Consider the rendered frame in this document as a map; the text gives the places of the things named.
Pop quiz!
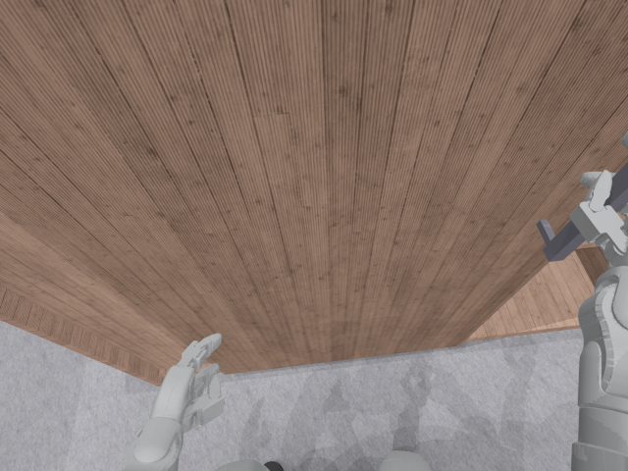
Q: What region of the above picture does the robot left forearm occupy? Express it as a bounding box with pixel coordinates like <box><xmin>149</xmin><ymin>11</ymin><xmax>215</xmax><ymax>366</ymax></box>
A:
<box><xmin>122</xmin><ymin>417</ymin><xmax>183</xmax><ymax>471</ymax></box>

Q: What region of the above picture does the robot right forearm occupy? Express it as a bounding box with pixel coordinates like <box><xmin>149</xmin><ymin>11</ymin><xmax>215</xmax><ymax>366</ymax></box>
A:
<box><xmin>571</xmin><ymin>266</ymin><xmax>628</xmax><ymax>471</ymax></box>

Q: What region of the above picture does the wardrobe door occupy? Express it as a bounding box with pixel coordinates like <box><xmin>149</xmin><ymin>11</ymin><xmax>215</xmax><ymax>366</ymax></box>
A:
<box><xmin>0</xmin><ymin>198</ymin><xmax>210</xmax><ymax>369</ymax></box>
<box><xmin>0</xmin><ymin>0</ymin><xmax>628</xmax><ymax>375</ymax></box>

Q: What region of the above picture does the robot right hand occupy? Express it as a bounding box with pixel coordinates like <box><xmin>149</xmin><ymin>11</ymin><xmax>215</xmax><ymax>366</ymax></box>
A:
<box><xmin>569</xmin><ymin>131</ymin><xmax>628</xmax><ymax>271</ymax></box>

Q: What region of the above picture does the right robot thigh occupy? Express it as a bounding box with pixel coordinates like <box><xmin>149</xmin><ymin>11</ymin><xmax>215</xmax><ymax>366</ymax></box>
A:
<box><xmin>377</xmin><ymin>450</ymin><xmax>431</xmax><ymax>471</ymax></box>

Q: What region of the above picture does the robot left hand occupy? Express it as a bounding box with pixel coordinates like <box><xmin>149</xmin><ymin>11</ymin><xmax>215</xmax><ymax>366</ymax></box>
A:
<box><xmin>149</xmin><ymin>333</ymin><xmax>225</xmax><ymax>433</ymax></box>

